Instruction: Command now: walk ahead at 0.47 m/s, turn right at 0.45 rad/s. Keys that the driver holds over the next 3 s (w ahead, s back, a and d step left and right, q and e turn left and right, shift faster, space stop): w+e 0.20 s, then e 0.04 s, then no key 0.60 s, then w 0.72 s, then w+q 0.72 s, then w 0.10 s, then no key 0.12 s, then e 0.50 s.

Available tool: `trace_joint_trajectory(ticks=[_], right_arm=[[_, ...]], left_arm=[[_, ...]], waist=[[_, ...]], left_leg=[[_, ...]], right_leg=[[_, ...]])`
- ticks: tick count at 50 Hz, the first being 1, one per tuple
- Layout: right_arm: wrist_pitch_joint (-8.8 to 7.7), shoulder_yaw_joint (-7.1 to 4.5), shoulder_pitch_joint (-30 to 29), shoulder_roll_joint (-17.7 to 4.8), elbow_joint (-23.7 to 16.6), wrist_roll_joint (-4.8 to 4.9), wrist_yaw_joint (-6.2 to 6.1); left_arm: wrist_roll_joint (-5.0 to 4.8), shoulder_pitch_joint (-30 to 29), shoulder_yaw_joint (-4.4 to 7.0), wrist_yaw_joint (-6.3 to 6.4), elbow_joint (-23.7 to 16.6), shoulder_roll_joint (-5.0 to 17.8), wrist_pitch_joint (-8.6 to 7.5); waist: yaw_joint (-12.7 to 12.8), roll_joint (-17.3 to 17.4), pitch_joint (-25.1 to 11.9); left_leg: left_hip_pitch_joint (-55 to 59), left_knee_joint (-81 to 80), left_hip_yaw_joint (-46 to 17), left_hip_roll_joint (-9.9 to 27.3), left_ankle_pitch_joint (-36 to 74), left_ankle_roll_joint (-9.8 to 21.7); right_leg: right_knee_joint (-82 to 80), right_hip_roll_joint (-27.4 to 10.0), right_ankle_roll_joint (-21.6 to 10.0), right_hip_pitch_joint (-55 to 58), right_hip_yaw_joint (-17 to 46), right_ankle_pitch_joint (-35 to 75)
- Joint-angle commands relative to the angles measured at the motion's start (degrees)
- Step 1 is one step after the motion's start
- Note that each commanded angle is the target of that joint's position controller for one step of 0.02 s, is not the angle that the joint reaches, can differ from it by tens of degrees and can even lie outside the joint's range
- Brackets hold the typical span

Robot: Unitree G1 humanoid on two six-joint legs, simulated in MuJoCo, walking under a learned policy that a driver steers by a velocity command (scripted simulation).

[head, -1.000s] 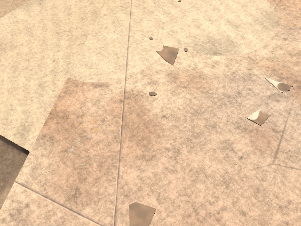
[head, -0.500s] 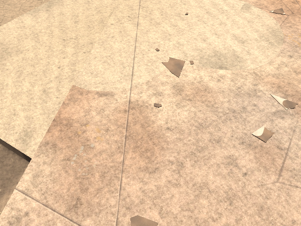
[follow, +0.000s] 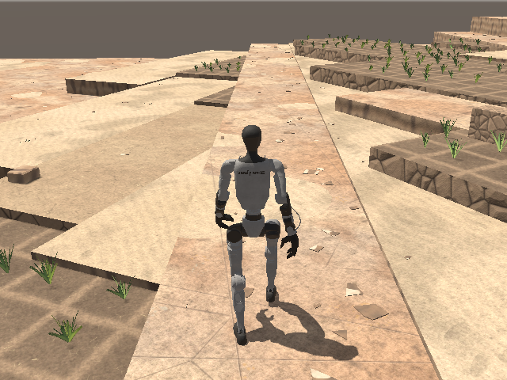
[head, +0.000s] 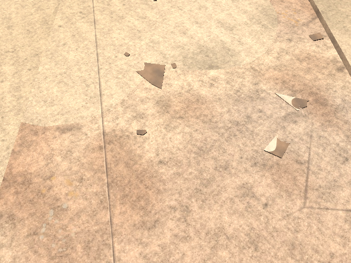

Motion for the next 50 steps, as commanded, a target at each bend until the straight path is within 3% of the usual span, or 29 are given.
trace_joint_trajectory(ticks=[1,3,4,5,6,7,8,9,11,14,16,20,24,25,26,27,28,29,30,33,35,37,39,40,41,43,46,48,50], right_arm=[[0.54,-2.22,1.03,-11.06,-2.43,0.15,-0.88],[1.46,-2.66,-2.05,-12.94,-4.31,-0.03,-1.05],[0.83,-2.36,-3.56,-12.81,-6.15,-0.22,-0.71],[-1.10,0.65,3.92,-2.59,-8.46,-1.05,1.38],[-4.03,-0.21,-2.75,-6.59,-9.88,1.74,2.35],[-5.15,-1.18,-9.40,-10.07,-12.65,3.61,2.41],[-5.49,-1.40,-11.98,-10.84,-13.62,3.03,1.80],[-4.96,-2.13,-12.13,-11.15,-13.29,1.83,1.09],[-3.04,-2.78,-9.75,-10.50,-14.35,0.77,0.63],[-1.58,-2.45,-12.57,-8.40,-16.88,-0.44,-0.10],[-1.31,-1.66,-16.14,-6.47,-17.83,-1.13,-0.13],[-1.04,-1.45,-22.95,-7.53,-20.12,0.01,0.80],[-1.78,-2.65,-19.97,-10.86,-19.89,-1.27,1.53],[-2.26,-3.06,-17.59,-12.80,-19.51,-2.07,1.38],[-2.29,-3.21,-15.50,-15.43,-20.13,-3.22,1.31],[-1.12,-2.76,-12.33,-12.20,-19.23,-2.58,1.49],[-0.23,-1.88,-11.49,-9.18,-19.03,-1.02,1.94],[0.54,-1.74,-13.93,-9.25,-19.15,-0.24,2.05],[1.22,-1.34,-17.24,-8.89,-19.56,-0.34,2.08],[2.85,-1.58,-24.31,-9.83,-19.97,-1.54,1.94],[3.18,-1.60,-22.95,-9.35,-18.99,-1.40,1.60],[3.39,-1.51,-22.63,-9.03,-18.21,-0.44,1.28],[3.58,-1.11,-20.84,-7.95,-17.03,0.15,1.11],[3.45,-0.86,-19.96,-7.29,-16.51,-0.15,1.19],[3.34,-1.21,-18.84,-7.73,-16.77,-0.50,1.32],[3.24,-1.28,-19.59,-7.09,-15.98,-0.53,0.99],[2.97,-1.93,-19.14,-7.61,-15.14,0.73,0.55],[1.50,-1.97,-20.92,-6.54,-15.74,1.37,1.23],[-0.05,-2.07,-21.26,-6.39,-16.07,1.81,2.07]], left_arm=[[-0.02,-4.89,1.31,-1.14,-5.93,4.42,-1.18],[-0.17,10.78,4.18,-1.04,-2.54,9.95,-0.80],[0.18,19.55,5.92,0.08,-1.14,14.01,0.01],[0.74,21.14,6.28,0.62,-1.36,18.23,0.14],[1.35,24.52,5.41,1.21,-0.40,14.46,0.22],[1.21,20.68,4.73,1.46,-0.73,11.48,-0.38],[0.85,14.43,3.91,1.22,-2.52,9.20,-1.01],[1.06,9.80,3.28,0.96,-3.99,7.48,-1.32],[1.40,6.88,2.96,1.31,-5.41,7.62,-1.34],[1.88,8.51,3.24,2.64,-5.32,10.07,-1.31],[1.58,10.88,3.45,3.36,-4.81,10.64,-0.67],[0.77,16.12,3.03,3.97,-3.17,10.13,0.56],[1.32,14.44,2.21,4.48,-3.07,8.37,1.09],[1.85,15.47,1.79,4.51,-3.39,7.02,0.99],[2.39,21.89,1.14,4.26,-3.02,5.07,0.44],[1.38,27.08,0.63,4.01,-1.54,5.18,0.40],[0.72,25.00,1.49,3.76,-1.43,9.40,1.22],[0.45,20.63,1.97,4.04,-2.18,10.35,2.60],[0.71,18.03,2.10,4.50,-2.22,9.80,4.15],[1.25,17.91,1.65,5.39,-1.41,6.42,6.36],[1.59,18.73,1.39,5.51,-0.21,5.17,5.92],[1.76,19.49,1.49,5.33,0.80,5.10,5.56],[2.72,18.65,1.53,5.07,0.93,5.48,5.38],[3.37,17.56,1.69,5.14,0.14,7.19,5.26],[2.61,16.39,2.42,5.34,0.28,10.42,5.18],[2.34,16.67,1.68,5.18,1.72,6.78,4.08],[1.67,18.10,2.55,5.10,1.91,9.27,2.38],[0.79,19.83,3.34,5.19,2.37,11.76,1.16],[0.29,19.88,3.30,5.24,2.63,10.96,0.19]], waist=[[4.20,8.67,2.72],[12.45,10.54,-6.29],[16.42,6.42,-11.52],[8.45,-9.68,-20.23],[12.51,-6.25,-24.33],[12.06,-4.87,-13.78],[8.70,2.05,-8.46],[5.62,5.40,-4.97],[1.80,3.52,-2.06],[1.09,0.98,0.38],[2.93,-1.18,-1.38],[7.00,-3.62,-5.05],[3.74,-3.71,-6.24],[3.37,-1.02,-8.27],[5.62,7.92,-14.43],[4.32,17.32,-22.04],[3.41,12.61,-21.92],[3.27,8.16,-16.85],[3.76,5.44,-12.34],[6.42,9.72,-5.26],[5.99,10.63,-6.86],[6.61,9.80,-7.86],[6.71,8.18,-6.31],[6.06,5.96,-4.43],[3.38,0.50,-1.55],[3.94,-3.20,-0.56],[5.08,-7.02,2.28],[6.19,-10.02,5.20],[5.86,-9.93,6.30]], left_leg=[[-2.05,9.92,0.28,16.24,68.06,3.97],[-6.08,31.12,1.15,15.25,76.06,2.61],[-21.11,48.09,0.51,12.93,59.24,0.87],[-47.69,71.74,-5.34,0.29,-6.05,-2.09],[-54.06,79.24,-17.08,-1.12,-8.52,-0.15],[-59.46,77.06,-17.34,2.64,-3.57,1.56],[-56.54,71.45,-16.84,5.33,1.53,1.88],[-52.06,67.17,-16.01,6.80,3.33,1.20],[-45.10,62.12,-15.67,8.58,3.28,-0.69],[-40.79,48.78,-11.56,6.99,8.32,-3.99],[-37.05,37.35,-9.48,4.60,18.35,-4.15],[-34.69,24.51,-10.59,1.90,30.25,-3.17],[-30.39,16.07,-11.91,2.11,29.95,0.85],[-23.53,15.20,-14.00,5.36,45.88,2.60],[-8.73,20.21,-22.48,15.39,67.02,8.87],[-0.29,19.43,-33.43,24.28,69.06,17.47],[-2.40,16.83,-38.01,24.33,53.17,17.65],[-7.33,14.59,-37.10,22.24,38.13,15.43],[-14.07,11.99,-34.35,19.98,27.61,13.50],[-30.72,5.90,-23.96,12.50,12.63,9.42],[-30.45,6.21,-21.13,11.15,12.30,9.56],[-30.09,7.20,-20.44,10.98,7.75,9.30],[-32.68,7.51,-19.50,9.38,-1.65,5.99],[-34.61,8.94,-18.49,8.08,-5.57,3.43],[-33.53,10.47,-14.50,4.23,-4.67,1.29],[-25.63,15.64,-11.20,1.91,0.93,0.11],[-31.19,24.30,-7.35,-1.21,-4.69,1.50],[-38.34,30.47,-6.54,-1.08,0.86,2.57],[-41.06,30.90,-8.21,1.44,0.79,4.44]], right_leg=[[-0.20,4.53,-3.01,6.30,-5.00,-5.96],[-3.35,7.90,-6.19,26.45,-4.89,-6.05],[-4.88,1.16,-9.23,44.46,7.28,-8.37],[-7.72,-16.37,-21.63,66.60,41.25,-16.40],[-18.20,-17.59,-21.66,67.48,52.44,-22.52],[-19.95,-15.29,-17.65,60.38,42.94,-19.64],[-21.12,-12.56,-15.18,49.22,35.36,-13.43],[-22.24,-10.15,-13.74,39.22,29.89,-7.73],[-23.97,-7.46,-13.30,27.53,24.02,0.42],[-22.84,-4.24,-11.94,16.87,14.03,20.77],[-20.00,-0.74,-8.95,15.85,9.04,24.00],[-16.31,-2.48,-6.05,23.23,12.01,14.35],[-6.49,-4.34,-3.08,30.31,16.80,10.19],[-0.51,-0.77,-0.77,28.88,15.43,7.04],[10.64,3.71,2.00,20.02,13.67,-11.26],[22.85,6.64,5.17,13.02,10.98,-38.44],[27.21,4.67,6.25,10.12,12.33,-43.26],[30.29,2.91,7.47,7.75,11.81,-40.16],[29.66,1.39,8.35,7.71,10.59,-37.46],[15.68,0.35,8.91,17.92,6.29,-31.07],[8.57,1.03,8.58,22.58,4.93,-26.84],[0.27,1.37,7.61,26.86,3.87,-18.80],[-6.98,1.09,5.63,30.84,3.91,-13.07],[-9.13,-2.32,3.96,30.82,7.73,-13.25],[-9.75,-3.62,1.87,24.98,9.54,-21.23],[-14.21,-2.64,2.07,16.73,9.65,-34.50],[-18.45,-5.48,-0.09,18.20,14.57,-42.64],[-22.36,-12.50,-4.38,23.50,24.12,-42.39],[-21.90,-15.28,-6.16,26.93,26.47,-34.81]])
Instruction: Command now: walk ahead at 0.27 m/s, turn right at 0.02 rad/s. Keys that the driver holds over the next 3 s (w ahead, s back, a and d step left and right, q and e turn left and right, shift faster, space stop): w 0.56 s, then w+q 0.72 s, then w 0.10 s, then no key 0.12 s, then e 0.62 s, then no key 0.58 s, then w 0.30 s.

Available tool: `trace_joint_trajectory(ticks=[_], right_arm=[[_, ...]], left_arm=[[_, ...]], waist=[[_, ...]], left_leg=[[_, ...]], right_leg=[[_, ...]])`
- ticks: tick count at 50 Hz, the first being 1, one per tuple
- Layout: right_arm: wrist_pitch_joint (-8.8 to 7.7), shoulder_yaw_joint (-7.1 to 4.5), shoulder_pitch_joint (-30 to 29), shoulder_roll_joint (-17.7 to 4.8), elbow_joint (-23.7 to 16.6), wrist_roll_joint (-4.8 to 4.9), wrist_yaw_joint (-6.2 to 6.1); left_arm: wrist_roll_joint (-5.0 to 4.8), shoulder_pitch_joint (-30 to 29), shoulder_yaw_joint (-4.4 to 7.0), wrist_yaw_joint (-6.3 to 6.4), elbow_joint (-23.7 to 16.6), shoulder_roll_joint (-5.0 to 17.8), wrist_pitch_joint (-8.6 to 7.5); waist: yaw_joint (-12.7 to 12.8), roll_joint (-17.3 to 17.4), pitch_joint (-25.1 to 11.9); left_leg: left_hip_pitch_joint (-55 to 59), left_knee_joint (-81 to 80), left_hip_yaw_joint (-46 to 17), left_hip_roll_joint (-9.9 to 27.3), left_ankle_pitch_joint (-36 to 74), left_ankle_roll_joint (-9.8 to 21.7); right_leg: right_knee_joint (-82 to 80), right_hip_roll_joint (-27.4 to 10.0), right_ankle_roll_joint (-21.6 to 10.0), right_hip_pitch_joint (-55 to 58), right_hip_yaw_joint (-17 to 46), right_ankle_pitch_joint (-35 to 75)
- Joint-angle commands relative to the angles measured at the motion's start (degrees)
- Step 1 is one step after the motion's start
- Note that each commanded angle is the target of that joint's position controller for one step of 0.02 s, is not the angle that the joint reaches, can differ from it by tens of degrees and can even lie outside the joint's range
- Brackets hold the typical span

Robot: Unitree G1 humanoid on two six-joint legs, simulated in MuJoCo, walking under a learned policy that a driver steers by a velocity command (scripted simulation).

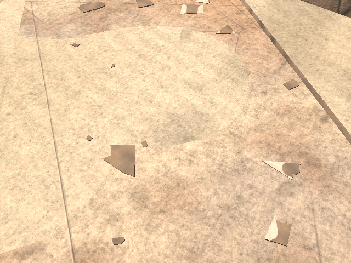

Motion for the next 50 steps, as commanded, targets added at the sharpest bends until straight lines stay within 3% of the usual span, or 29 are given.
trace_joint_trajectory(ticks=[1,3,4,5,6,7,8,10,12,15,17,22,24,25,26,27,28,29,30,31,32,33,34,36,39,42,45,50], right_arm=[[-3.13,-0.95,-5.15,-3.17,-4.76,0.80,1.00],[-3.32,-1.79,1.50,-4.05,-1.55,0.74,1.28],[-3.15,-2.77,6.81,-6.38,0.15,0.50,1.10],[-3.03,-4.41,12.87,-11.92,1.67,0.37,0.94],[-3.06,-4.42,18.92,-12.94,2.56,0.02,1.50],[-3.31,-2.91,15.35,-9.32,1.92,-0.50,1.40],[-3.42,-2.28,11.52,-7.40,0.54,-0.62,1.40],[-3.19,-1.59,7.87,-6.59,-0.57,-0.59,1.49],[-2.58,-1.12,9.09,-5.71,0.17,-0.88,1.20],[-2.03,-1.52,10.45,-7.87,0.94,-0.60,0.21],[-1.85,-1.83,10.57,-9.30,1.16,-0.50,-0.23],[-1.81,-2.27,12.57,-9.45,3.14,0.58,-0.31],[-1.43,-2.65,11.65,-10.00,3.33,0.66,-0.39],[-1.19,-2.82,10.64,-10.54,3.12,0.58,-0.40],[-0.84,-2.73,9.71,-10.31,2.92,0.43,-0.41],[-0.51,-2.11,9.65,-8.85,2.49,0.00,-0.47],[-0.52,-0.94,12.38,-5.52,1.05,-0.94,-0.51],[-1.80,0.77,17.75,0.60,1.33,0.13,-0.17],[-2.80,-0.80,12.89,-6.08,1.07,1.88,0.01],[-3.31,-1.46,7.96,-8.52,-0.51,2.52,0.00],[-3.24,-1.62,6.01,-8.37,-0.78,1.92,-0.50],[-2.65,-2.06,5.93,-7.82,-0.54,1.18,-0.80],[-1.71,-2.19,7.68,-6.81,-0.02,1.15,-0.72],[-0.25,-2.09,8.48,-4.76,0.26,1.34,-0.60],[0.60,-2.43,4.24,-4.93,-1.26,1.03,-0.73],[0.12,-2.57,0.59,-4.89,-2.45,0.65,-0.10],[-0.17,-1.99,-4.72,-3.99,-4.27,0.40,0.95],[-0.29,-0.70,-13.31,-2.18,-9.44,0.40,2.99]], left_arm=[[-0.87,0.09,2.22,0.11,-1.99,9.94,-1.95],[-1.07,-3.03,2.20,-0.29,-2.78,9.67,-1.79],[-0.82,-5.05,1.92,-0.33,-3.66,8.79,-2.00],[-0.86,-5.35,1.15,-0.24,-5.20,5.17,-2.75],[-0.54,-6.48,1.07,-0.18,-6.56,5.46,-3.87],[-1.42,-6.36,1.78,-0.63,-6.40,7.51,-4.45],[-1.82,-6.15,1.67,-1.17,-5.77,7.30,-4.66],[-1.01,-7.62,1.86,-1.46,-5.55,6.46,-4.57],[-0.55,-8.11,1.77,-1.96,-5.48,5.04,-3.93],[0.13,-13.68,1.00,-2.21,-7.56,3.17,-3.47],[-0.10,-17.70,0.35,-2.56,-8.86,2.34,-3.57],[-0.73,-23.16,0.25,-3.56,-11.23,4.74,-3.64],[-0.65,-22.17,0.77,-3.92,-11.45,6.45,-3.92],[-0.60,-19.59,1.38,-3.93,-10.96,7.68,-4.03],[-0.52,-13.63,2.42,-3.75,-9.21,9.32,-4.00],[-0.54,-3.37,3.84,-3.33,-6.10,11.88,-3.86],[0.48,5.85,4.95,-2.77,-4.33,16.61,-3.59],[0.78,6.99,4.60,-3.45,-4.00,17.52,-3.76],[0.17,3.46,3.19,-3.56,-4.49,12.25,-4.14],[-0.08,-1.40,2.42,-3.44,-5.36,9.90,-4.41],[0.39,-6.08,1.97,-3.48,-6.07,8.71,-4.63],[0.95,-8.70,1.56,-3.61,-6.17,6.96,-4.96],[1.50,-9.84,1.29,-3.62,-5.80,5.91,-5.20],[1.55,-9.02,1.47,-3.40,-4.57,6.05,-5.70],[1.83,-6.92,1.96,-2.44,-3.24,7.92,-5.89],[1.93,-5.60,1.85,-1.60,-2.79,8.39,-5.58],[1.69,-4.19,1.74,-0.93,-2.55,9.14,-5.17],[0.99,1.65,2.04,-0.57,-0.95,10.27,-3.04]], waist=[[-0.30,-11.15,8.27],[-3.70,-8.94,5.52],[-5.88,-5.34,3.62],[-6.60,9.78,1.78],[-9.02,17.29,-0.58],[-6.02,10.63,1.68],[-4.41,6.68,2.86],[-2.97,2.53,4.42],[-2.57,4.24,4.08],[-3.33,3.10,5.01],[-4.14,3.84,5.56],[-4.43,4.86,7.78],[-2.73,4.81,6.91],[-0.87,5.33,5.00],[2.47,5.25,1.18],[6.75,4.16,-5.09],[7.70,-6.14,-13.56],[4.54,-18.80,-19.31],[5.58,-12.25,-12.52],[4.45,-9.01,-5.35],[2.16,-4.56,-2.70],[0.37,-4.53,-0.59],[-1.35,-6.06,-0.41],[-2.17,-5.72,0.84],[-1.72,-3.43,3.60],[-0.87,-2.94,4.45],[0.97,-2.23,5.88],[4.17,-1.30,8.45]], left_leg=[[-7.12,-0.88,0.12,1.74,-2.16,2.46],[8.10,-8.41,1.00,0.26,3.72,2.63],[15.52,-10.51,-3.46,2.64,5.37,3.32],[25.21,-18.11,-20.55,11.79,0.80,8.24],[32.19,-25.92,-40.67,21.93,0.69,14.72],[31.20,-24.66,-39.54,23.43,0.96,14.32],[28.86,-24.43,-33.06,20.98,2.30,12.19],[24.52,-26.80,-23.61,17.62,7.90,9.40],[21.95,-28.46,-16.65,14.70,15.87,8.19],[19.42,-29.87,-10.99,13.08,20.23,8.25],[16.59,-30.62,-8.35,12.35,18.96,7.82],[18.21,-30.28,-7.56,15.50,17.33,7.00],[21.45,-27.53,-7.32,16.83,22.08,5.98],[22.20,-23.90,-6.46,16.58,30.26,5.25],[21.64,-16.11,-4.38,14.66,39.47,4.02],[16.10,-3.44,-1.96,11.49,40.22,2.12],[0.73,17.94,0.90,6.14,21.54,-0.61],[-15.07,33.04,-5.64,-2.38,-13.59,-2.12],[-21.24,39.27,-10.70,0.83,-11.95,-0.95],[-23.08,38.77,-9.44,3.74,-6.03,0.34],[-19.86,35.89,-8.55,6.73,-0.26,0.49],[-16.92,32.79,-8.86,8.52,3.10,0.39],[-13.51,31.28,-9.41,9.75,5.18,0.38],[-12.66,29.74,-9.28,10.14,7.02,-0.07],[-18.94,24.67,-11.01,9.57,14.10,-1.01],[-21.52,16.49,-10.71,8.27,22.54,-1.73],[-20.87,8.51,-6.63,7.76,27.57,-1.75],[-26.19,0.88,-1.81,7.15,22.61,-0.42]], right_leg=[[-17.23,-14.54,-11.78,-0.26,18.82,-6.86],[-12.96,-9.93,-8.67,-5.68,12.19,-0.23],[-5.46,-6.64,-6.57,-9.77,7.70,6.61],[12.22,1.38,-2.32,-20.82,-2.21,7.83],[27.70,4.19,-1.12,-31.39,-0.55,-7.76],[36.05,0.45,-2.72,-36.69,3.31,-8.30],[37.76,-2.05,-4.35,-37.31,3.41,-3.29],[33.02,-5.42,-5.23,-36.28,2.17,5.03],[27.85,-5.77,-4.19,-32.56,0.13,8.78],[15.93,-4.55,-1.68,-30.82,-1.97,14.61],[7.47,-3.09,-0.80,-26.86,-3.05,19.70],[-0.34,-2.02,-2.37,-22.97,-2.34,23.11],[-1.95,-1.46,-4.15,-20.52,-2.45,20.41],[-2.27,-0.18,-5.12,-16.01,-3.53,18.87],[-2.64,1.59,-6.36,-7.75,-4.99,17.78],[-1.70,1.17,-8.07,6.31,-4.13,16.79],[-3.32,-11.90,-12.96,24.08,14.02,9.16],[-14.78,-21.21,-19.38,33.52,40.68,-4.92],[-17.67,-19.65,-16.33,28.19,38.41,-10.45],[-18.30,-18.28,-13.55,19.96,28.95,-6.88],[-19.61,-16.41,-11.97,12.03,22.31,-0.31],[-21.27,-14.24,-10.98,6.40,16.68,4.93],[-22.86,-12.79,-10.26,3.14,12.42,7.39],[-25.22,-11.90,-10.74,0.30,7.00,11.80],[-26.76,-11.84,-10.86,1.25,1.51,17.21],[-27.13,-11.17,-9.89,3.87,-3.33,21.25],[-27.72,-10.70,-8.58,5.92,-7.98,23.65],[-23.34,-13.86,-8.57,17.95,-11.61,32.64]])
Over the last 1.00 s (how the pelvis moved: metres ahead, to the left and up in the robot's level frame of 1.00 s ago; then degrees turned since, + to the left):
0.39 -0.02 0.01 -14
